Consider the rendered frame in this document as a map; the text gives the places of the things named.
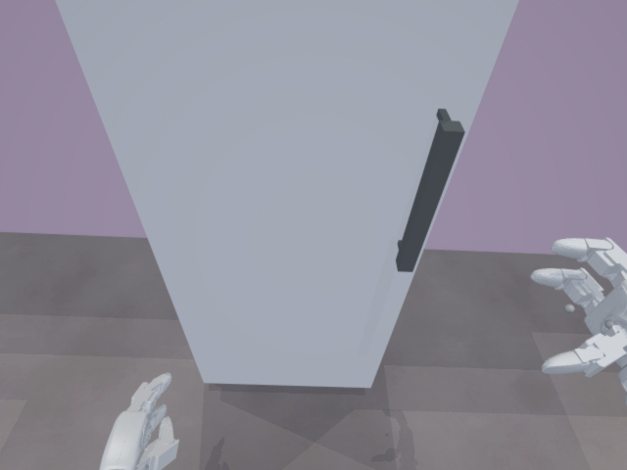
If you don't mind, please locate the handle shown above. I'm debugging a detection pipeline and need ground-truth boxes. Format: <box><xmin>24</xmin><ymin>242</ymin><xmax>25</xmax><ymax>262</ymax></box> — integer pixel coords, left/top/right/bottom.
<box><xmin>396</xmin><ymin>109</ymin><xmax>465</xmax><ymax>272</ymax></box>

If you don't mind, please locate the right robot hand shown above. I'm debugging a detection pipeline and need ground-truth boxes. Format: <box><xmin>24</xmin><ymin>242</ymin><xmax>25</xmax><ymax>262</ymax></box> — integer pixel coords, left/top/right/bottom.
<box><xmin>530</xmin><ymin>237</ymin><xmax>627</xmax><ymax>378</ymax></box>

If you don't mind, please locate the left robot hand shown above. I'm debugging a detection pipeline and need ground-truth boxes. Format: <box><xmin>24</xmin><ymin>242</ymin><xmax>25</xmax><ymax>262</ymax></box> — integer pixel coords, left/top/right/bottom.
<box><xmin>99</xmin><ymin>372</ymin><xmax>179</xmax><ymax>470</ymax></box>

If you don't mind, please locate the fridge door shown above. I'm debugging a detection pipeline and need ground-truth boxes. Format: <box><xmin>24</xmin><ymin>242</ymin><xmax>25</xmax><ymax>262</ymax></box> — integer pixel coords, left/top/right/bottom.
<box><xmin>55</xmin><ymin>0</ymin><xmax>519</xmax><ymax>388</ymax></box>

